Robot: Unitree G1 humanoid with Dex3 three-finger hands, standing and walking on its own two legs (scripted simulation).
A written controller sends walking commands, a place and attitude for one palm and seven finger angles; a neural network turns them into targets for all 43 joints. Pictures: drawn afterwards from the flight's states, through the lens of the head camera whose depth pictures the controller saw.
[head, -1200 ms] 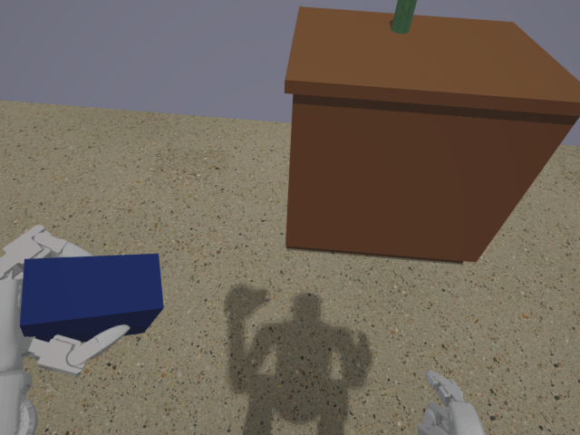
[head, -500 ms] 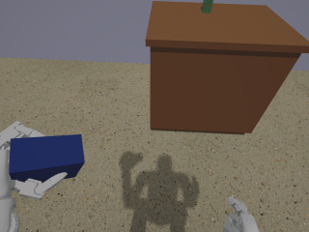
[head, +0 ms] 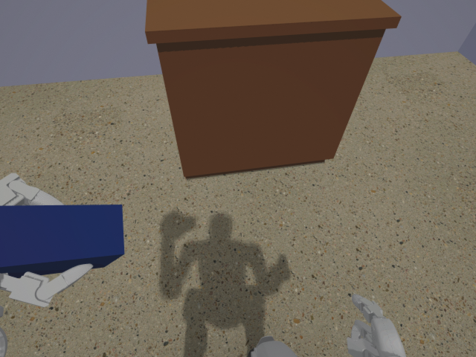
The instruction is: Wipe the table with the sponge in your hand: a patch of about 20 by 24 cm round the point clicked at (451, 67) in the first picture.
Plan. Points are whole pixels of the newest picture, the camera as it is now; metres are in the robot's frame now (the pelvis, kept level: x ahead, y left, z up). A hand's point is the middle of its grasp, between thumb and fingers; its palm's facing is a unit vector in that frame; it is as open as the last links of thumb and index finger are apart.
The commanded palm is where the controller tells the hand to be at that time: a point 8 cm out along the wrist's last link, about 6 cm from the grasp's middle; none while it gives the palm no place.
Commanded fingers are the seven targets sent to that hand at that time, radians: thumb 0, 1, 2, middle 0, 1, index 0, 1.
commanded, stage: walk to a spot facing it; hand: left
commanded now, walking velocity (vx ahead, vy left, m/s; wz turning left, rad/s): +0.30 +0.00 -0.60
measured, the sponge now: (78, 241) +0.22 +0.21 +0.15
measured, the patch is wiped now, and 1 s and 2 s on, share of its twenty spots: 0.00 0.00 0.00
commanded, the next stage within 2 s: take the last steps up to it in 1.36 s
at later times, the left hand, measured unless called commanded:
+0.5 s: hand (230, 174) +0.31 +0.04 +0.18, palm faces -0.01 -0.85 -0.52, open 9.8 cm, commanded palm +0.28 +0.12 +0.19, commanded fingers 0.00 0.10 1.30 -1.20 -1.60 -1.20 -1.60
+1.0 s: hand (270, 101) +0.45 -0.01 +0.20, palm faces +0.10 -0.87 -0.49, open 9.8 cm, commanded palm +0.42 +0.05 +0.19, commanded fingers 0.00 0.10 1.30 -1.20 -1.60 -1.20 -1.60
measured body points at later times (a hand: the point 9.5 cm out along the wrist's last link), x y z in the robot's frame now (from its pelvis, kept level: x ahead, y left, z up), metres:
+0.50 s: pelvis +0.04 -0.09 +0.00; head +0.08 -0.10 +0.45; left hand +0.31 +0.09 +0.21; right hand +0.09 -0.39 -0.09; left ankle +0.11 +0.04 -0.65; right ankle +0.06 -0.17 -0.72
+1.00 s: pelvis +0.17 -0.15 +0.01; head +0.18 -0.17 +0.46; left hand +0.44 +0.04 +0.23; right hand +0.26 -0.38 -0.09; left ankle +0.19 +0.00 -0.72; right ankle +0.18 -0.27 -0.71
